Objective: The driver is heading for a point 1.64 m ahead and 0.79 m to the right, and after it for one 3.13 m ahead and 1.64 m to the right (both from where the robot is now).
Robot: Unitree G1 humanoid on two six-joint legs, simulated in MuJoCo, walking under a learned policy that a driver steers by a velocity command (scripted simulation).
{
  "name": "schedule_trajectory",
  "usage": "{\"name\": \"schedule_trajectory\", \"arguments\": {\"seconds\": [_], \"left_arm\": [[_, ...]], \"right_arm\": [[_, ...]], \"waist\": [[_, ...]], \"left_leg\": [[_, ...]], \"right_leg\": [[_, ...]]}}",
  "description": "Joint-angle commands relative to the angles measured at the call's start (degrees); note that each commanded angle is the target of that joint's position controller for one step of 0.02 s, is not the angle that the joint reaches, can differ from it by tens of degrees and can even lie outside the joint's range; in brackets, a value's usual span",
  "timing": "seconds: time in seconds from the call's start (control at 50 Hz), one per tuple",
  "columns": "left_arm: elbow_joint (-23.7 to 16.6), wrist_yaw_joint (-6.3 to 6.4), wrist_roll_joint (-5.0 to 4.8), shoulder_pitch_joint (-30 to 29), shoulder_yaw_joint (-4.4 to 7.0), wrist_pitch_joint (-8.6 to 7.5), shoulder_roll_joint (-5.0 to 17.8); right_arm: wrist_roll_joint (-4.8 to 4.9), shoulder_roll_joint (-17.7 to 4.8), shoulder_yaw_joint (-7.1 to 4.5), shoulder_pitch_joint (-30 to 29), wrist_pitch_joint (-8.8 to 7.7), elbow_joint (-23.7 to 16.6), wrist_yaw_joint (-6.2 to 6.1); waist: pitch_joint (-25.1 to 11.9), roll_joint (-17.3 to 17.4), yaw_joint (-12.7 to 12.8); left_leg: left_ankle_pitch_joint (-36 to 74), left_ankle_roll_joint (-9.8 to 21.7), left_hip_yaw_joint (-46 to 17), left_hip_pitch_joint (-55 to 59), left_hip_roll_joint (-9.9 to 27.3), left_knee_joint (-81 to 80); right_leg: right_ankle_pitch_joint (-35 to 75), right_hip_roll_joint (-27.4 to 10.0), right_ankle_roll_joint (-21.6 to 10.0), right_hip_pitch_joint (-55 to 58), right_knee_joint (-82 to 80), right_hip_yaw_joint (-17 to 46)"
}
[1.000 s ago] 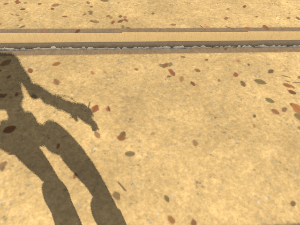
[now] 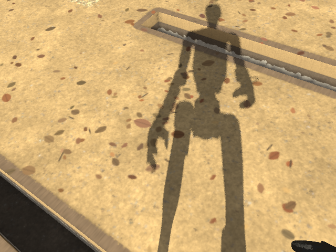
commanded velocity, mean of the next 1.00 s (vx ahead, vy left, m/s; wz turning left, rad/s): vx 0.03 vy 0.00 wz -0.41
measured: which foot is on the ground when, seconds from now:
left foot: up 0.00-0.12, down 0.14-0.62, up 0.64-1.00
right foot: down 0.00-0.18, up 0.20-0.60, down 0.62-1.00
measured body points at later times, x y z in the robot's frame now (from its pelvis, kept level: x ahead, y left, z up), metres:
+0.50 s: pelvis +0.18 +0.06 +0.01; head +0.21 +0.05 +0.46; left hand +0.41 +0.31 -0.07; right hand +0.24 -0.25 -0.11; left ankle +0.37 +0.16 -0.71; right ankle +0.21 -0.07 -0.61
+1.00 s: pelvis +0.15 +0.05 +0.03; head +0.17 -0.01 +0.48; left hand +0.38 +0.24 -0.04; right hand +0.20 -0.28 -0.08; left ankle +0.18 +0.23 -0.55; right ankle +0.24 -0.07 -0.71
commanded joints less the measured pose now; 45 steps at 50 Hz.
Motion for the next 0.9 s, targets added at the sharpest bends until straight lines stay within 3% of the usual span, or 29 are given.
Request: {"name": "schedule_trajectory", "arguments": {"seconds": [0.02,0.08,0.1,0.12,0.14,0.16,0.18,0.2,0.22,0.26,0.28,0.32,0.34,0.4,0.42,0.46,0.48,0.52,0.54,0.58,0.62,0.64,0.66,0.7,0.72,0.76,0.78,0.82,0.9], "left_arm": [[-0.1,1.24,-0.41,9.4,2.01,0.49,8.2],[-0.2,2.07,-2.85,3.8,1.87,2.99,8.6],[-0.9,0.98,-2.77,0.8,2.13,3.77,10.5],[0.9,0.61,-3.68,2.9,3.37,3.99,14.7],[1.3,0.07,-3.62,0.0,3.54,3.61,15.3],[1.6,-0.39,-2.88,-2.2,3.03,2.79,15.7],[-1.5,-1.32,-2.68,5.6,-2.05,2.88,3.3],[-1.3,-1.79,-3.1,0.7,-2.42,2.59,4.5],[-3.2,-1.6,-4.25,-6.1,-0.88,3.02,9.0],[-3.3,0.19,-2.64,-9.0,-0.17,4.23,9.1],[-2.3,1.1,-3.37,-10.0,1.3,5.01,10.3],[-0.2,1.86,-4.16,-8.4,2.0,6.38,6.6],[-1.1,2.04,-3.48,-9.2,1.39,7.34,4.8],[-5.0,2.35,-2.24,-9.6,1.9,9.65,7.5],[-6.1,2.12,-1.64,-11.5,1.71,9.83,8.1],[-10.7,0.95,-1.02,-13.0,1.3,10.43,8.8],[-12.3,1.19,-1.44,-10.9,0.27,11.25,7.2],[-13.9,1.34,-0.83,-11.6,0.03,11.12,8.8],[-14.9,0.32,-0.8,-12.5,0.26,11.08,9.8],[-11.9,-0.81,-1.03,-8.5,1.37,11.66,10.9],[-9.3,-1.31,-0.79,-3.6,2.34,11.99,12.8],[-13.7,-0.43,1.35,-9.8,3.83,10.89,21.8],[-17.3,1.04,3.0,-17.6,3.53,9.26,23.8],[-20.2,2.15,2.24,-24.5,1.48,8.96,16.4],[-20.3,2.52,2.11,-22.4,0.64,10.09,14.7],[-21.7,3.62,1.05,-19.1,-0.95,11.03,12.1],[-19.2,3.83,0.2,-15.0,-0.49,9.35,12.9],[-19.2,4.36,-0.64,-13.1,-0.83,8.26,12.8],[-19.1,5.63,-0.29,-9.3,-0.32,6.4,13.7]], "right_arm": [[-0.01,-1.4,0.37,-23.5,-3.26,-9.9,1.75],[0.09,0.1,1.71,-24.0,-3.87,-10.9,4.67],[-1.09,2.4,2.99,-22.6,-4.66,-9.9,5.58],[-0.76,4.7,3.45,-16.7,-4.9,-9.2,5.58],[-0.1,-0.2,1.29,-10.2,-3.94,-6.4,4.46],[-1.78,-5.3,-1.24,7.9,-3.66,-1.2,2.34],[-4.11,-14.2,-2.38,12.5,-3.29,-0.1,0.91],[-5.87,-9.9,-1.5,20.0,-2.33,2.6,-0.64],[-5.94,-9.1,-0.59,14.3,-1.9,1.2,-1.36],[-4.27,-6.5,0.13,5.4,-1.67,-0.3,-2.03],[-3.65,-6.6,0.13,3.5,-2.39,0.9,-1.81],[-2.55,-7.6,-1.14,3.1,-3.72,4.3,-3.18],[-3.41,-7.1,-1.28,0.6,-3.62,4.6,-3.34],[-1.22,-3.1,0.67,-5.9,-2.09,3.5,-4.7],[-1.71,-3.5,0.71,-4.2,-1.7,3.8,-5.42],[-3.17,-5.2,1.54,-4.8,-0.9,2.1,-7.46],[-2.45,-6.8,1.51,-6.3,0.23,1.6,-7.46],[-0.47,-9.6,0.58,-4.0,1.43,2.6,-7.58],[-0.21,-12.7,-0.23,-4.8,0.78,1.7,-7.27],[1.69,-12.4,-0.89,-4.3,0.32,2.8,-6.04],[1.63,-6.9,0.06,-1.4,1.88,4.3,-5.51],[-0.32,-6.6,0.06,-2.5,3.25,0.6,-5.69],[-1.52,-6.0,0.11,-2.1,3.11,-1.0,-6.23],[-1.57,-9.2,-0.53,2.5,4.07,1.6,-6.55],[-2.54,-6.9,0.04,0.1,4.11,0.1,-6.85],[-1.37,-4.6,0.68,-2.1,3.37,-2.0,-6.5],[-1.25,-6.8,0.37,0.9,3.02,-2.0,-5.46],[-0.8,-6.2,0.65,-0.7,2.57,-3.5,-5.15],[-0.6,-9.3,-0.16,-3.2,1.65,-3.2,-4.35]], "waist": [[13.0,-8.0,4.3],[15.2,-5.6,0.2],[12.4,-2.9,-0.7],[6.9,-8.5,-3.2],[4.6,-6.6,-7.8],[-4.1,-9.8,-18.0],[-23.5,-0.8,-13.8],[-41.4,3.5,-14.6],[-39.0,1.7,-14.0],[-27.8,-0.2,-10.2],[-20.7,-0.2,-8.8],[-12.0,3.3,-5.4],[-8.4,5.7,-3.7],[-5.1,6.2,1.9],[-4.8,5.2,0.9],[-7.0,4.9,2.0],[-6.5,5.3,4.4],[-5.2,6.4,2.5],[-7.3,7.7,2.0],[-6.9,4.4,1.2],[-1.0,-8.5,-0.1],[7.1,-21.4,-3.8],[10.3,-23.0,-8.5],[7.0,-18.3,-10.9],[3.6,-15.5,-8.9],[-1.2,-10.3,-7.3],[-4.5,-8.5,-7.6],[-4.9,-10.0,-5.9],[-6.1,-10.5,-3.7]], "left_leg": [[4.3,-0.4,2.2,-23.6,-0.7,-14.8],[13.8,2.8,5.5,-2.2,0.4,-27.8],[21.9,3.5,11.5,18.8,-3.9,-37.9],[20.5,4.1,3.8,37.1,-2.5,-37.2],[12.7,4.5,8.3,44.9,-6.3,-35.1],[14.1,8.5,3.8,60.1,-1.9,-30.3],[22.3,20.8,-20.5,85.9,20.3,-29.7],[19.7,20.7,-33.5,84.2,23.1,-38.3],[15.2,17.1,-28.3,81.3,20.4,-40.7],[9.1,16.0,-22.1,66.8,19.2,-45.9],[6.0,14.0,-13.7,56.7,15.4,-49.7],[-3.6,12.7,-9.1,40.5,14.4,-56.3],[-9.2,13.1,-10.1,33.1,15.7,-57.8],[-14.1,10.5,-4.2,25.1,14.9,-58.0],[-14.4,11.5,-3.4,23.9,15.6,-57.8],[-14.0,12.5,-4.2,21.1,18.6,-55.5],[-18.0,11.9,-0.1,21.5,15.8,-55.3],[-22.5,10.0,3.6,19.6,12.9,-56.6],[-22.1,9.3,-0.1,21.9,17.7,-57.4],[-29.8,7.3,4.2,24.2,16.3,-54.1],[-33.0,3.3,10.0,22.5,7.5,-31.6],[-25.8,-0.3,6.7,13.1,-1.4,-14.9],[-23.4,0.3,-1.0,12.2,-2.1,-5.6],[-15.3,-1.9,2.8,13.4,-4.4,2.6],[-15.3,-3.3,1.5,11.0,-4.9,7.8],[-13.3,-4.5,-0.5,7.9,-4.5,11.3],[-8.2,-4.2,-3.1,11.1,-4.5,13.6],[-8.3,-4.3,-4.5,7.8,-5.3,12.0],[-11.2,-4.3,-4.9,5.9,-6.7,14.9]], "right_leg": [[29.8,-15.1,-8.9,12.5,-7.1,16.5],[30.9,-12.1,-7.7,-5.4,-7.8,15.4],[29.9,-8.2,-6.4,-17.6,-11.0,9.5],[29.5,-11.4,-5.9,-20.9,-16.0,12.0],[35.6,-9.9,-6.2,-21.4,-12.3,8.6],[48.7,-7.4,-3.1,-20.6,-2.0,6.4],[30.4,-3.4,2.3,-34.7,23.3,9.1],[1.2,2.3,3.4,-26.7,34.1,17.0],[-1.0,2.0,2.9,-29.0,36.3,19.0],[2.4,1.3,2.0,-32.5,37.9,17.5],[7.4,0.8,0.4,-31.6,36.6,14.2],[7.4,2.0,-1.6,-28.2,47.9,13.5],[4.4,3.6,-1.3,-29.2,56.4,13.4],[11.9,1.7,-0.7,-33.4,52.6,15.4],[15.2,2.2,0.6,-34.1,54.2,14.8],[22.0,1.2,2.8,-32.2,55.9,17.9],[18.3,1.0,2.2,-32.4,41.4,14.2],[16.1,2.1,0.7,-23.2,22.8,10.8],[18.4,-1.5,-0.5,-19.3,18.4,14.5],[14.0,1.6,-3.2,-15.2,10.8,7.4],[6.9,-0.1,-8.1,-16.6,-4.9,15.5],[-16.8,-9.8,-14.6,-30.3,-22.4,47.0],[-22.9,-11.9,-15.6,-36.9,-29.8,56.2],[-1.7,-5.7,-9.0,-34.8,-21.8,37.9],[3.0,-4.5,-9.7,-29.6,-18.2,37.2],[7.8,-4.4,-11.3,-22.2,-15.3,37.7],[9.8,-3.8,-10.3,-19.9,-13.8,36.8],[10.5,-4.4,-11.8,-13.5,-14.2,39.1],[13.8,-6.9,-14.9,-4.8,-16.3,45.1]]}}
Velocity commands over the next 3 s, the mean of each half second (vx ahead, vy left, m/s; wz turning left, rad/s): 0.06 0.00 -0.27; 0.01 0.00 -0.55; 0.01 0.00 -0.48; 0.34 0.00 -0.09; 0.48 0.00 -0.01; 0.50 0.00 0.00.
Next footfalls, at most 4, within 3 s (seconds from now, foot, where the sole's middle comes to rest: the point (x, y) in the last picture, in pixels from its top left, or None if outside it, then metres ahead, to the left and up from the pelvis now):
0.14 left None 0.40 0.16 -0.74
0.62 right None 0.28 -0.08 -0.74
1.30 left None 0.07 0.32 -0.74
2.02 right None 0.21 -0.25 -0.74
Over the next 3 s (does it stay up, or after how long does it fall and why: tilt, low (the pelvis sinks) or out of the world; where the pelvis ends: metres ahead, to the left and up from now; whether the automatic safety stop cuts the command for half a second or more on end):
stays up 0.59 -0.40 0.04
